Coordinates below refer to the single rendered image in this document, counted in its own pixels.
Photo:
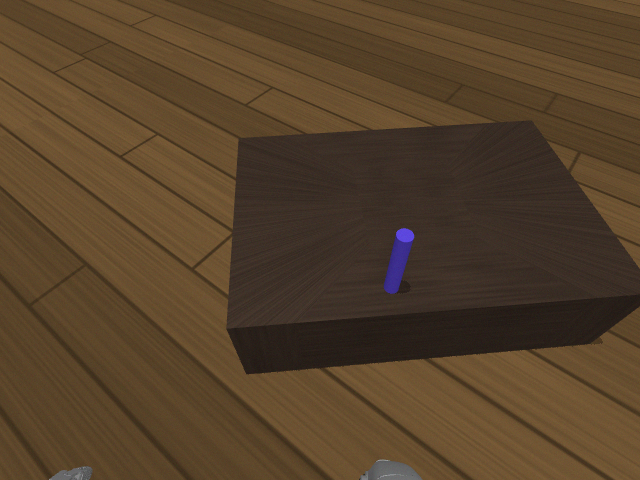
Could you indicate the can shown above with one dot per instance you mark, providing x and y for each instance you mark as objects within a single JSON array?
[{"x": 399, "y": 256}]

